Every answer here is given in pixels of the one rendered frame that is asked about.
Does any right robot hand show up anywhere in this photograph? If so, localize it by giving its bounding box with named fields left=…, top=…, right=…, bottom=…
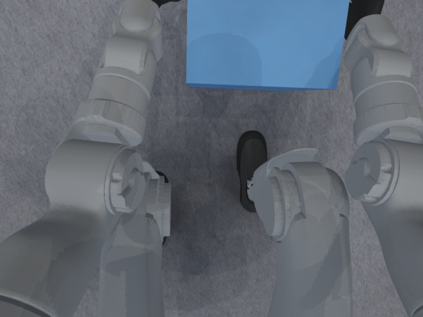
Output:
left=344, top=0, right=385, bottom=40

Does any left robot upper arm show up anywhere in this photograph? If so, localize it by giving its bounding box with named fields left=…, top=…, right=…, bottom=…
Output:
left=0, top=139, right=146, bottom=317

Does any carton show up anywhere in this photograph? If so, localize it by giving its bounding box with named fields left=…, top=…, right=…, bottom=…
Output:
left=186, top=0, right=350, bottom=91

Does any right robot forearm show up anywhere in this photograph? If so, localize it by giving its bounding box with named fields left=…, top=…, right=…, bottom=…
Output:
left=344, top=15, right=423, bottom=147

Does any right robot upper arm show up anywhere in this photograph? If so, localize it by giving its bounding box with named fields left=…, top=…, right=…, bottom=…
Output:
left=345, top=138, right=423, bottom=317

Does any left robot forearm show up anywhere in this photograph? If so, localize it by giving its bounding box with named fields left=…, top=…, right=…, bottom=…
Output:
left=45, top=0, right=163, bottom=193

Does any robot left thigh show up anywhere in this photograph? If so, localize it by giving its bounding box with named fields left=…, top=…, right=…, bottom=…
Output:
left=98, top=172, right=171, bottom=317

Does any robot right thigh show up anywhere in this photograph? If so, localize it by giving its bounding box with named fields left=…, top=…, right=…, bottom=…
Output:
left=260, top=162, right=353, bottom=317

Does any robot thigh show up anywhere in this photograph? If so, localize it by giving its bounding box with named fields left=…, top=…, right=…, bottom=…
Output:
left=260, top=162, right=353, bottom=317
left=98, top=172, right=171, bottom=317

